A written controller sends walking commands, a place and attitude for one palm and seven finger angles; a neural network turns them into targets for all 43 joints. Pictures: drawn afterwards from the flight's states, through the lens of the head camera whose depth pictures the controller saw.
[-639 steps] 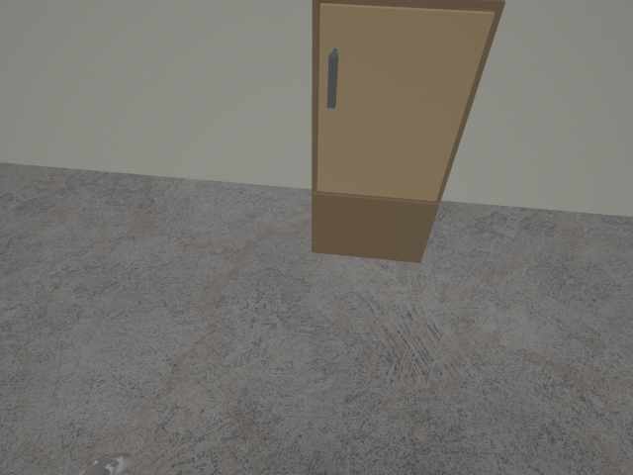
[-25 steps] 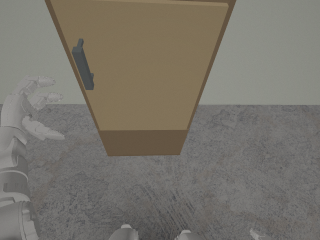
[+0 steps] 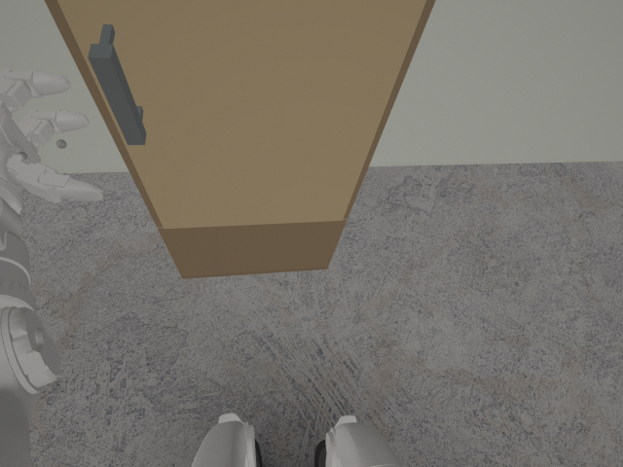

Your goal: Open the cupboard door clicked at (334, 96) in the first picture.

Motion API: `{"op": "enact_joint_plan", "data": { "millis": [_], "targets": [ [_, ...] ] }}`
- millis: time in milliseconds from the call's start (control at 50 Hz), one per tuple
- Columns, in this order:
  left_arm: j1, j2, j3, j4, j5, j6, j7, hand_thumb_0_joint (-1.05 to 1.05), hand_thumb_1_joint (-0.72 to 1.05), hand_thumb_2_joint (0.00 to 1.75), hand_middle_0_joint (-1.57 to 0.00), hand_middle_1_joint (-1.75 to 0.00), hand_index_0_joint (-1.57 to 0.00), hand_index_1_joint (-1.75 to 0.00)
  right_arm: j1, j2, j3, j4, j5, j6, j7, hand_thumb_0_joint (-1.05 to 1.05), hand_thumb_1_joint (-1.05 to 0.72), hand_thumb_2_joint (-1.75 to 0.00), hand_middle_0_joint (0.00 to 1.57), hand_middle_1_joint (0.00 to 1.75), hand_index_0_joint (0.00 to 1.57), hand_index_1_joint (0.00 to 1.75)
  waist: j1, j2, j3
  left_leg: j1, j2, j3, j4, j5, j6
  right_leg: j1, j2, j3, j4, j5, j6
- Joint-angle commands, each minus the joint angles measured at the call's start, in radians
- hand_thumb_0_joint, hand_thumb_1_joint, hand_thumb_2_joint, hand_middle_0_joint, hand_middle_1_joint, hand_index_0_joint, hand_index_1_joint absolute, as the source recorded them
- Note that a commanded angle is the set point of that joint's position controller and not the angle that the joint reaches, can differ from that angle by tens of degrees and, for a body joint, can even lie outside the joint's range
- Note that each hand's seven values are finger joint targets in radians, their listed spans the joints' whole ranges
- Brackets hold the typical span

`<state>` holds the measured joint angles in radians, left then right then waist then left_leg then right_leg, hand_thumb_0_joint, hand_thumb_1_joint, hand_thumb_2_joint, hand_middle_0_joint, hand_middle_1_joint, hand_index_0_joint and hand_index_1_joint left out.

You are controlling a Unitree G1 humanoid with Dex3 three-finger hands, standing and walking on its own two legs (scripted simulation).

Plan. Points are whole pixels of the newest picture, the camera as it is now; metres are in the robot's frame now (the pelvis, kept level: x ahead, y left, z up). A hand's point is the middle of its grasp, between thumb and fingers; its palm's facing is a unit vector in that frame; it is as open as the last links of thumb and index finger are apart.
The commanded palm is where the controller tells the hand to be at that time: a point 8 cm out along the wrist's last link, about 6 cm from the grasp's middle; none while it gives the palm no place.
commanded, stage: move the hooked fingers beside the handle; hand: left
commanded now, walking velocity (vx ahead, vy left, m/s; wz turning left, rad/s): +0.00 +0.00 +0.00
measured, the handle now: (123, 88) +0.58 +0.22 +0.08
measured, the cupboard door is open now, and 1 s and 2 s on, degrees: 0 0 0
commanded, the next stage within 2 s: slide the fingers in behind the handle in 1.10 s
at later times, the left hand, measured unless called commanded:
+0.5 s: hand (73, 119) +0.52 +0.26 +0.09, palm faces +0.05 -1.00 -0.02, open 13.9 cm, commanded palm +0.50 +0.30 +0.08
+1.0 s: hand (68, 130) +0.50 +0.26 +0.08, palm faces +0.04 -1.00 -0.01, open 14.0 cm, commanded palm +0.50 +0.30 +0.08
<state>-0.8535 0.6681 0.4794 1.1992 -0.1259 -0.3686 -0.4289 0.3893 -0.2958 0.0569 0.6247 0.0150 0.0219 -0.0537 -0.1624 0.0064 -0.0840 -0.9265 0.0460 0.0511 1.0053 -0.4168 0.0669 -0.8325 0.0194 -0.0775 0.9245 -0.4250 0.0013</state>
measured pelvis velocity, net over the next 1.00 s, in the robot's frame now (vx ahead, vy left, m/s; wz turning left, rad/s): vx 0.00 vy -0.01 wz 0.00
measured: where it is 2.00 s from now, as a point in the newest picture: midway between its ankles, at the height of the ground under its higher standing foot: outside the picture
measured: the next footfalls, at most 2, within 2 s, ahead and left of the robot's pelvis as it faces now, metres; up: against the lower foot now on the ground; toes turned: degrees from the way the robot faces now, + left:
none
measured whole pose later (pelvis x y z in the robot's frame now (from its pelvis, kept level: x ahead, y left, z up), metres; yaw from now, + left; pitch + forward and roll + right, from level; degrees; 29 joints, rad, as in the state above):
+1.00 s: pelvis +0.00 -0.01 -0.01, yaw +0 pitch +21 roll -5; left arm -0.95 0.73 0.47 1.28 -0.10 -0.36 -0.43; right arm 0.37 -0.30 0.07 0.60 0.01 0.08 -0.05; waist -0.19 0.01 -0.09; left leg -0.99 0.06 0.03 1.04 -0.43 0.06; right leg -0.88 0.04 -0.10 0.94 -0.43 -0.01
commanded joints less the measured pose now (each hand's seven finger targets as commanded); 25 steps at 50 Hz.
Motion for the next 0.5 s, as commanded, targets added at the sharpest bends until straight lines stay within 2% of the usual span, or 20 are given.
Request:
{"op": "enact_joint_plan", "data": {
  "millis": [0, 40, 80, 100, 120, 140, 160, 220, 240, 300, 320, 340, 360, 400, 420, 440, 480],
  "targets": [
    [-0.434, 0.344, 0.05, -0.177, -0.015, -0.061, 0.006, 0.0, -0.5, 0.3, -0.3, -1.2, -0.3, -1.2, 0.159, -0.203, -0.074, -0.056, -0.01, -0.003, -0.009, 0.0, -0.9, -0.9, 0.2, 0.3, 0.2, 0.3, 0.001, 0.185, -0.434, 0.483, 0.008, -0.156, -0.121, 0.348, -0.046, -0.013, 0.041, 0.026, -0.09, 0.186, -0.03],
    [-0.478, 0.318, 0.021, -0.17, -0.009, -0.052, 0.005, 0.0, -0.5, 0.3, -0.3, -1.2, -0.3, -1.2, 0.171, -0.202, -0.075, -0.048, -0.011, 0.005, -0.007, 0.0, -0.9, -0.9, 0.2, 0.3, 0.2, 0.3, -0.017, 0.203, -0.43, 0.494, 0.013, -0.162, -0.118, 0.355, -0.048, -0.046, 0.04, 0.022, -0.089, 0.184, -0.026],
    [-0.501, 0.305, 0.005, -0.143, -0.005, -0.04, 0.004, 0.0, -0.5, 0.3, -0.3, -1.2, -0.3, -1.2, 0.183, -0.208, -0.075, -0.043, -0.013, 0.011, -0.006, 0.0, -0.9, -0.9, 0.2, 0.3, 0.2, 0.3, -0.031, 0.184, -0.411, 0.485, 0.016, -0.171, -0.117, 0.337, -0.047, -0.068, 0.041, 0.02, -0.092, 0.172, -0.025],
    [-0.512, 0.327, 0.024, -0.153, -0.005, -0.043, 0.007, 0.0, -0.5, 0.3, -0.3, -1.2, -0.3, -1.2, 0.192, -0.211, -0.077, -0.043, -0.017, 0.014, -0.008, 0.0, -0.9, -0.9, 0.2, 0.3, 0.2, 0.3, -0.029, 0.184, -0.433, 0.497, 0.017, -0.172, -0.111, 0.363, -0.045, -0.065, 0.042, 0.02, -0.087, 0.184, -0.027],
    [-0.54, 0.321, 0.009, -0.161, 0.001, -0.041, 0.008, 0.0, -0.5, 0.3, -0.3, -1.2, -0.3, -1.2, 0.199, -0.211, -0.076, -0.038, -0.017, 0.018, -0.008, 0.0, -0.9, -0.9, 0.2, 0.3, 0.2, 0.3, -0.04, 0.207, -0.458, 0.523, 0.019, -0.174, -0.109, 0.386, -0.049, -0.077, 0.042, 0.02, -0.087, 0.192, -0.024],
    [-0.549, 0.315, 0.007, -0.164, 0.001, -0.04, 0.011, 0.0, -0.5, 0.3, -0.3, -1.2, -0.3, -1.2, 0.206, -0.209, -0.078, -0.033, -0.019, 0.02, -0.006, 0.0, -0.9, -0.9, 0.2, 0.3, 0.2, 0.3, -0.038, 0.225, -0.473, 0.537, 0.02, -0.177, -0.103, 0.406, -0.052, -0.086, 0.041, 0.019, -0.086, 0.196, -0.025],
    [-0.552, 0.334, 0.025, -0.159, 0.006, -0.039, 0.015, 0.0, -0.5, 0.3, -0.3, -1.2, -0.3, -1.2, 0.215, -0.21, -0.078, -0.031, -0.023, 0.024, -0.005, 0.0, -0.9, -0.9, 0.2, 0.3, 0.2, 0.3, -0.033, 0.228, -0.484, 0.538, 0.021, -0.179, -0.097, 0.424, -0.053, -0.085, 0.042, 0.017, -0.081, 0.204, -0.026],
    [-0.554, 0.382, 0.05, -0.11, 0.019, -0.024, 0.027, 0.0, -0.5, 0.3, -0.3, -1.2, -0.3, -1.2, 0.23, -0.214, -0.072, -0.033, -0.024, 0.036, -0.004, 0.0, -0.9, -0.9, 0.2, 0.3, 0.2, 0.3, -0.043, 0.186, -0.463, 0.488, 0.019, -0.169, -0.087, 0.424, -0.045, -0.068, 0.046, 0.021, -0.083, 0.217, -0.021],
    [-0.569, 0.381, 0.043, -0.111, 0.023, -0.02, 0.031, 0.0, -0.5, 0.3, -0.3, -1.2, -0.3, -1.2, 0.232, -0.211, -0.07, -0.035, -0.024, 0.038, -0.001, 0.0, -0.9, -0.9, 0.2, 0.3, 0.2, 0.3, -0.045, 0.194, -0.465, 0.475, 0.017, -0.166, -0.085, 0.421, -0.043, -0.059, 0.046, 0.021, -0.081, 0.221, -0.02],
    [-0.483, 0.395, 0.071, -0.171, 0.034, -0.03, 0.035, 0.0, -0.5, 0.3, -0.3, -1.2, -0.3, -1.2, 0.248, -0.206, -0.076, -0.054, -0.033, 0.048, 0.008, 0.0, -0.9, -0.9, 0.2, 0.3, 0.2, 0.3, -0.004, 0.254, -0.565, 0.55, 0.018, -0.161, -0.069, 0.567, -0.051, -0.026, 0.049, 0.021, -0.064, 0.295, -0.027],
    [-0.448, 0.414, 0.089, -0.191, 0.035, -0.032, 0.036, 0.0, -0.5, 0.3, -0.3, -1.2, -0.3, -1.2, 0.247, -0.205, -0.08, -0.059, -0.033, 0.051, 0.012, 0.0, -0.9, -0.9, 0.2, 0.3, 0.2, 0.3, 0.008, 0.257, -0.588, 0.568, 0.022, -0.156, -0.068, 0.609, -0.054, -0.006, 0.05, 0.023, -0.068, 0.321, -0.024],
    [-0.428, 0.413, 0.094, -0.21, 0.031, -0.035, 0.033, 0.0, -0.5, 0.3, -0.3, -1.2, -0.3, -1.2, 0.245, -0.202, -0.082, -0.064, -0.033, 0.056, 0.016, 0.0, -0.9, -0.9, 0.2, 0.3, 0.2, 0.3, 0.011, 0.249, -0.587, 0.566, 0.022, -0.153, -0.069, 0.631, -0.055, 0.01, 0.052, 0.022, -0.071, 0.339, -0.021],
    [-0.424, 0.387, 0.077, -0.217, 0.026, -0.034, 0.027, 0.0, -0.5, 0.3, -0.3, -1.2, -0.3, -1.2, 0.239, -0.196, -0.08, -0.067, -0.03, 0.062, 0.021, 0.0, -0.9, -0.9, 0.2, 0.3, 0.2, 0.3, 0.008, 0.241, -0.573, 0.548, 0.018, -0.14, -0.068, 0.605, -0.047, 0.029, 0.055, 0.026, -0.077, 0.349, -0.019],
    [-0.427, 0.364, 0.069, -0.216, 0.005, -0.031, 0.016, 0.0, -0.5, 0.3, -0.3, -1.2, -0.3, -1.2, 0.237, -0.195, -0.081, -0.066, -0.025, 0.068, 0.02, 0.0, -0.9, -0.9, 0.2, 0.3, 0.2, 0.3, -0.007, 0.189, -0.531, 0.515, 0.015, -0.134, -0.073, 0.568, -0.037, 0.048, 0.06, 0.027, -0.086, 0.36, -0.02],
    [-0.416, 0.383, 0.092, -0.229, 0.0, -0.031, 0.013, 0.0, -0.5, 0.3, -0.3, -1.2, -0.3, -1.2, 0.234, -0.199, -0.087, -0.067, -0.023, 0.071, 0.018, 0.0, -0.9, -0.9, 0.2, 0.3, 0.2, 0.3, -0.001, 0.187, -0.532, 0.512, 0.016, -0.13, -0.079, 0.561, -0.037, 0.061, 0.061, 0.027, -0.091, 0.362, -0.019],
    [-0.427, 0.351, 0.07, -0.241, -0.011, -0.032, 0.007, 0.0, -0.5, 0.3, -0.3, -1.2, -0.3, -1.2, 0.226, -0.195, -0.085, -0.067, -0.019, 0.071, 0.019, 0.0, -0.9, -0.9, 0.2, 0.3, 0.2, 0.3, -0.008, 0.201, -0.525, 0.518, 0.012, -0.126, -0.082, 0.539, -0.035, 0.054, 0.061, 0.029, -0.098, 0.355, -0.017],
    [-0.402, 0.363, 0.088, -0.244, -0.015, -0.037, 0.006, 0.0, -0.5, 0.3, -0.3, -1.2, -0.3, -1.2, 0.22, -0.193, -0.088, -0.067, -0.018, 0.068, 0.018, 0.0, -0.9, -0.9, 0.2, 0.3, 0.2, 0.3, 0.002, 0.192, -0.509, 0.503, 0.01, -0.12, -0.088, 0.516, -0.033, 0.072, 0.062, 0.031, -0.103, 0.351, -0.019]
  ]
}}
